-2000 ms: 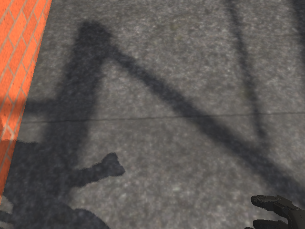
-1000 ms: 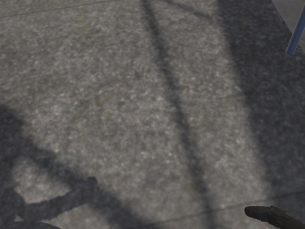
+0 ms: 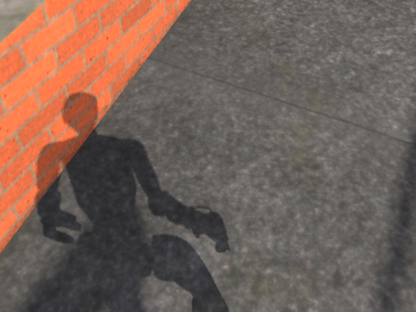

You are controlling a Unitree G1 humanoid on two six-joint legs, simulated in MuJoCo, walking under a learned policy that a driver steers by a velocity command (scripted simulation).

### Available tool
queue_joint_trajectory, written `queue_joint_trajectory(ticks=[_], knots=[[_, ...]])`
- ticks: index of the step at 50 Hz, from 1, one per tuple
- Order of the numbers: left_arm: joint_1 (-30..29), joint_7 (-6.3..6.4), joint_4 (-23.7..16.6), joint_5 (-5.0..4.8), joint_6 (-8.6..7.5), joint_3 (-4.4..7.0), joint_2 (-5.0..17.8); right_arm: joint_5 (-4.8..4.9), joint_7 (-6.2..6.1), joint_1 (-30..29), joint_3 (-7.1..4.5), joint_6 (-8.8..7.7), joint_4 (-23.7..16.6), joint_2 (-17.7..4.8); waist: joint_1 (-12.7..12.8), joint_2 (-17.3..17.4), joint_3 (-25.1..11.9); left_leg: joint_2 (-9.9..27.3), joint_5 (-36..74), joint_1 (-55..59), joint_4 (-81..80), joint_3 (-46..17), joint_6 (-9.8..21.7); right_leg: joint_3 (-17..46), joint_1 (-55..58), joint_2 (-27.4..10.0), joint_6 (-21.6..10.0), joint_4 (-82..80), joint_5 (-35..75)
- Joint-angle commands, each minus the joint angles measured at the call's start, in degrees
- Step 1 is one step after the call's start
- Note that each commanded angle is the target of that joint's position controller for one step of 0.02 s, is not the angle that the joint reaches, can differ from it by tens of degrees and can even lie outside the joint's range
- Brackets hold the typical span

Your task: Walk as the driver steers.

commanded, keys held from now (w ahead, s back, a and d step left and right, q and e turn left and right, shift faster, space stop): w+e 1.00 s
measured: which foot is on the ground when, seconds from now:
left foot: down 0.00-0.40, up 0.42-0.80, down 0.82-1.00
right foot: up 0.00-0.36, down 0.38-0.84, up 0.86-1.00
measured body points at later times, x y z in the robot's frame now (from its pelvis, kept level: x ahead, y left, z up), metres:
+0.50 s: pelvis +0.30 -0.04 +0.04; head +0.33 -0.03 +0.49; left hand +0.49 +0.19 -0.06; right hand +0.38 -0.31 -0.06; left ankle +0.18 +0.12 -0.55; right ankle +0.36 -0.10 -0.66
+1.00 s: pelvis +0.58 -0.07 +0.10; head +0.59 -0.07 +0.55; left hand +0.84 +0.09 +0.01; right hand +0.55 -0.37 +0.01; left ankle +0.69 +0.02 -0.63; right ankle +0.48 -0.14 -0.51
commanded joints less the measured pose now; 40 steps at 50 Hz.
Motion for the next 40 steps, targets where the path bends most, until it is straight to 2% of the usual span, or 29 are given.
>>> queue_joint_trajectory(ticks=[1,3,5,9,11,13,14,15,16,17,18,19,20,21,22,23,24,25,26,27,28,29,31,33,35,36,37,39,40], knots=[[-1.58,-0.56,-5.14,-0.06,-1.21,0.46,3.66,-1.85,-0.52,0.94,-0.83,-2.13,-2.00,-5.06,1.49,7.43,-1.92,16.72,8.41,14.92,-24.12,-24.71,13.18,3.55,-20.54,-3.62,-1.30,6.92,9.51],[-0.95,-0.91,-4.16,-0.76,0.69,0.14,1.81,-1.79,-0.74,1.43,-0.35,-2.71,-0.16,-4.29,2.18,5.83,-0.83,15.83,13.88,12.98,-25.76,-17.51,11.94,3.60,-22.15,-2.59,-1.07,9.43,10.75],[-4.00,-0.71,-5.17,-0.84,1.81,-0.42,-0.27,-2.35,-1.15,3.56,-0.35,-3.14,1.79,-4.22,1.09,4.39,1.94,15.32,17.20,13.05,-27.18,-11.24,10.39,6.20,-27.56,-0.10,-0.72,9.39,12.91],[-10.59,-1.13,-8.36,0.57,2.04,-0.96,-1.07,-2.89,-2.74,4.57,0.11,-2.99,4.40,-3.65,-0.02,4.96,2.64,12.38,25.00,14.59,-29.86,-0.36,6.86,2.34,-27.05,2.52,0.35,-5.11,20.92],[-15.70,-1.95,-10.28,0.55,1.96,-1.57,-2.42,-2.36,-3.51,6.61,-0.05,-2.59,5.91,-4.58,-2.16,5.37,3.13,13.42,29.66,17.67,-31.79,1.44,6.09,-2.67,-24.80,2.51,0.16,-13.47,20.61],[-19.21,-2.98,-12.12,0.34,1.65,-2.38,-4.49,-1.70,-4.01,8.07,-0.33,-1.72,7.46,-5.94,-3.11,6.06,3.94,15.00,42.83,23.10,-30.80,3.03,5.20,-6.56,-23.46,3.42,-1.75,-20.46,15.84],[-19.53,-3.38,-12.57,0.40,1.49,-2.41,-4.64,-1.53,-4.26,7.83,-0.40,-1.31,7.80,-6.65,-2.59,7.04,3.00,14.66,58.10,25.15,-28.03,5.17,4.28,-9.49,-20.06,5.36,-3.38,-23.61,12.58],[-19.13,-3.61,-13.32,0.66,1.54,-2.22,-4.21,-1.44,-4.54,8.25,-0.66,-1.05,8.35,-8.23,-1.66,10.33,0.88,15.71,73.49,27.31,-24.35,5.61,4.23,-11.83,-16.10,7.12,-4.81,-24.94,9.26],[-16.30,-3.61,-13.38,0.80,1.91,-1.54,-2.60,-1.40,-4.86,7.49,-0.79,-0.75,8.45,-9.30,0.53,13.57,-1.96,16.51,87.81,30.60,-19.35,6.13,4.21,-13.03,-12.93,9.17,-6.37,-25.12,5.51],[-11.37,-3.56,-13.12,0.70,2.43,-0.64,-0.35,-1.31,-5.13,5.39,-1.19,-0.43,8.20,-10.95,3.96,17.16,-5.00,17.70,97.29,33.08,-13.17,5.93,4.50,-12.25,-8.67,10.23,-8.16,-26.89,1.83],[-2.97,-3.46,-11.42,0.41,2.84,0.91,3.52,-1.16,-5.15,2.46,-1.61,-0.16,7.70,-12.08,8.65,17.26,-9.27,17.22,99.51,33.91,-3.88,6.01,4.29,-10.50,0.13,11.39,-10.03,-32.43,2.40],[6.63,-3.10,-8.99,0.36,3.05,2.70,7.49,-0.35,-5.09,-0.52,-1.98,-0.49,6.64,-12.96,14.08,13.72,-13.32,14.64,89.30,27.03,8.41,6.27,2.71,-6.00,16.42,11.45,-11.63,-42.69,11.61],[12.13,-2.11,-6.01,0.26,3.56,3.62,11.14,-2.45,-4.64,0.92,-0.24,-1.86,4.51,-6.67,11.63,0.05,-15.48,8.29,32.45,5.91,25.15,2.86,1.27,11.09,37.00,2.26,-14.10,-43.02,11.88],[11.56,-1.37,-6.82,0.13,3.25,3.63,13.08,-3.74,-2.83,4.10,1.77,-4.41,2.36,0.52,5.46,-11.92,-22.49,-2.77,-5.67,-14.31,43.45,-6.83,-0.81,42.20,49.90,-9.59,-24.04,-50.30,12.23],[11.28,-0.61,-7.56,1.36,2.67,3.39,10.03,-0.95,-1.04,-1.44,0.26,-6.85,0.45,-4.91,8.93,-6.90,-22.93,-2.50,-0.06,-24.13,51.39,-14.83,-0.94,53.44,48.82,-12.35,-26.32,-62.85,-6.41],[9.99,-0.32,-6.70,1.56,1.80,2.72,6.69,1.22,-0.69,-6.16,0.09,-7.78,-0.80,-5.70,7.66,-0.03,-10.77,0.28,3.22,-28.18,51.70,-12.93,-0.11,47.17,40.11,-11.10,-23.35,-64.31,-9.77],[6.32,-0.50,-6.92,1.28,1.03,1.97,4.75,0.14,-1.05,-8.38,0.53,-7.97,-2.01,-4.45,4.20,7.05,-4.19,2.88,6.37,-26.63,47.95,-11.67,0.20,39.43,29.52,-8.66,-20.59,-65.09,-2.65],[3.26,-0.87,-7.36,1.57,0.35,1.30,2.69,-0.77,-1.49,-7.22,0.50,-7.32,-1.93,-3.86,0.89,7.67,-2.28,4.78,8.85,-22.27,45.23,-11.50,0.12,32.34,22.12,-5.45,-18.98,-65.22,5.30],[1.36,-0.94,-7.74,1.85,0.15,0.89,1.37,-0.91,-1.51,-4.97,0.27,-6.46,-1.85,-3.86,-1.53,5.59,-1.24,5.85,10.37,-19.12,44.14,-11.26,-0.14,26.51,17.40,-2.48,-18.27,-65.53,8.47],[0.91,-0.81,-7.65,1.66,0.15,0.83,1.30,-1.14,-1.54,-4.23,0.17,-5.71,-1.94,-3.81,-2.33,3.82,-0.67,6.44,10.76,-18.71,43.60,-10.01,-0.61,22.85,14.93,-0.78,-17.94,-65.78,10.65],[2.14,-0.65,-7.02,1.13,0.19,0.87,1.51,-1.70,-1.68,-5.26,0.30,-5.26,-2.02,-3.18,-1.90,3.68,-0.10,6.63,10.79,-19.15,43.37,-8.09,-1.09,19.23,13.17,0.93,-17.43,-65.14,15.14],[2.81,-0.23,-6.37,0.97,0.41,1.05,2.88,-2.27,-1.71,-5.95,0.67,-4.80,-2.90,-2.14,-2.64,2.54,0.06,6.42,11.69,-20.18,41.53,-6.71,-2.09,18.40,11.23,1.35,-17.41,-65.50,16.15],[4.68,0.86,-5.75,1.02,1.01,1.28,4.08,-2.94,-1.88,-11.00,1.26,-4.37,-5.01,-1.39,-1.16,1.29,0.94,6.20,15.18,-20.83,34.73,-4.22,-4.13,16.22,8.41,2.71,-16.65,-66.21,18.72],[7.10,1.66,-5.36,0.81,1.79,1.17,3.89,-2.60,-2.14,-16.00,1.83,-4.18,-6.63,-0.18,1.00,-0.13,-0.02,5.02,17.82,-18.16,24.39,-2.55,-5.99,14.92,8.39,3.99,-15.20,-65.73,19.07],[10.63,2.14,-4.84,0.36,2.36,1.29,4.24,-1.67,-2.21,-22.63,2.32,-4.18,-7.89,1.38,4.28,-0.86,-0.73,2.43,17.70,-15.09,12.59,-1.44,-7.01,14.92,11.42,4.61,-13.93,-64.99,19.83],[10.97,2.35,-4.75,0.42,2.57,1.70,6.04,-0.64,-2.00,-24.69,2.49,-4.22,-8.78,1.52,4.68,-3.75,-0.81,1.39,16.84,-13.99,6.13,-1.49,-7.38,17.08,13.52,3.30,-14.42,-64.77,18.14],[11.40,2.43,-4.79,0.29,2.77,1.99,6.96,-0.01,-1.84,-25.75,2.09,-4.35,-8.82,0.35,5.26,-4.46,-1.06,0.52,15.68,-12.56,2.53,-1.37,-7.54,18.63,15.60,1.98,-14.62,-63.99,18.54],[10.84,2.61,-4.90,0.14,3.28,1.82,7.05,0.67,-1.58,-23.10,0.55,-4.69,-7.83,-2.64,3.27,-6.34,-3.37,-0.85,13.71,-7.27,-2.17,-2.15,-6.25,22.36,20.39,-1.52,-13.45,-60.56,23.37],[9.02,2.61,-5.63,0.13,3.28,1.65,7.06,0.66,-1.54,-18.42,-0.57,-5.02,-6.63,-4.57,0.42,-7.67,-5.65,-2.20,13.32,-1.04,-5.25,-1.62,-4.57,23.08,21.35,-1.69,-12.28,-56.94,30.93]])
Next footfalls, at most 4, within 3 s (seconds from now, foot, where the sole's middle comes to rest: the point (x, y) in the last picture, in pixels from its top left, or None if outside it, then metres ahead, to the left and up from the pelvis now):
0.38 right None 0.40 -0.11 -0.70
0.82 left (201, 229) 0.73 0.00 -0.66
1.30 right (311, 234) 0.70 -0.36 -0.64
1.80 left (326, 138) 1.08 -0.47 -0.58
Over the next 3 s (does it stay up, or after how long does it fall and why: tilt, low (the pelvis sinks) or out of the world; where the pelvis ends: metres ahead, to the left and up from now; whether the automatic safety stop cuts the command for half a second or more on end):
stays up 1.46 -0.62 0.26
